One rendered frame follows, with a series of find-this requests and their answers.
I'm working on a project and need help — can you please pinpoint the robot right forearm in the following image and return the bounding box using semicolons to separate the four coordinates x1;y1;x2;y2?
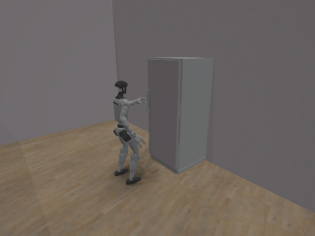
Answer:
122;117;137;138

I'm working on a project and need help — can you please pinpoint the fridge door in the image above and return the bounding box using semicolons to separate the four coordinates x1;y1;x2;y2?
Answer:
148;59;182;169

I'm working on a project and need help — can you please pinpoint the right robot foot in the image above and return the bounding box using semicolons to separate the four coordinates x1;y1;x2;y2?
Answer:
126;177;141;185

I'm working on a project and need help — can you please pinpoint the robot left thigh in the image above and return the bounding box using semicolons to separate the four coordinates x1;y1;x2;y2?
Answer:
113;130;129;154

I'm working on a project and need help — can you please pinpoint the right robot upper arm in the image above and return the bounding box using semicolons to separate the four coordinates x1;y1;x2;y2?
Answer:
119;99;130;123

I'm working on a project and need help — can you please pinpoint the right robot hand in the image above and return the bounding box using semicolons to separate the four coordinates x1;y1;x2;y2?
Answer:
134;135;145;148

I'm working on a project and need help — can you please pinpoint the robot left forearm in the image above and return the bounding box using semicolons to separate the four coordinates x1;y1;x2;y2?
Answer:
129;99;138;105

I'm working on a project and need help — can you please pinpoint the left robot hand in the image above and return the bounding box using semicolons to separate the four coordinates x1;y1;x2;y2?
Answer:
137;97;147;104

